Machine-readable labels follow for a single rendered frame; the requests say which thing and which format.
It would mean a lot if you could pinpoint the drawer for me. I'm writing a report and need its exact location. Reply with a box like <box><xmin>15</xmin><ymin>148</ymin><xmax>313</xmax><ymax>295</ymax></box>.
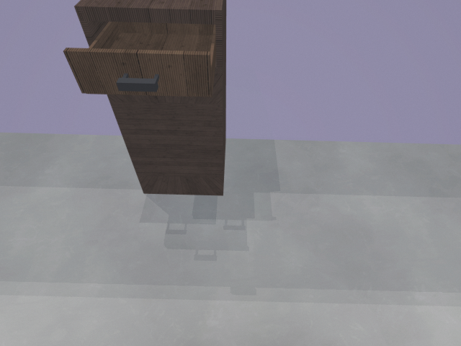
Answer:
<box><xmin>63</xmin><ymin>22</ymin><xmax>216</xmax><ymax>97</ymax></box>

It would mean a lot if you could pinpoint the handle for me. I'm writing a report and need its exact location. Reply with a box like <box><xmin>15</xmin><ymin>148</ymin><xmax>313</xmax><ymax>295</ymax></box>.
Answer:
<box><xmin>117</xmin><ymin>74</ymin><xmax>159</xmax><ymax>92</ymax></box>

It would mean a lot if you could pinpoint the cabinet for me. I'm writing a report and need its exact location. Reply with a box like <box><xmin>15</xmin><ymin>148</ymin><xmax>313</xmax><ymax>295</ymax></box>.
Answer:
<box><xmin>74</xmin><ymin>0</ymin><xmax>226</xmax><ymax>195</ymax></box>

